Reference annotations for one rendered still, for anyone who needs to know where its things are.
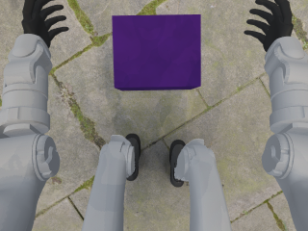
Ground carton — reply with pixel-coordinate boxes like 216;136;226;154
112;14;201;91

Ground right robot upper arm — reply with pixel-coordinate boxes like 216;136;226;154
261;132;308;231

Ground right robot thigh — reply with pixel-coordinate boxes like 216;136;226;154
179;144;232;231

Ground right robot shin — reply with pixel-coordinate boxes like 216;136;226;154
174;139;216;182

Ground left robot upper arm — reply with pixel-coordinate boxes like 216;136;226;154
0;133;61;231

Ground robot right hand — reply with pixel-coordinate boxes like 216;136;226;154
244;0;294;52

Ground robot right forearm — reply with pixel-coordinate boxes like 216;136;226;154
264;36;308;136

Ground robot left forearm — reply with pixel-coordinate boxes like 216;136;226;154
0;34;53;139

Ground robot left hand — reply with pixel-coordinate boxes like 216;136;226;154
21;0;69;48

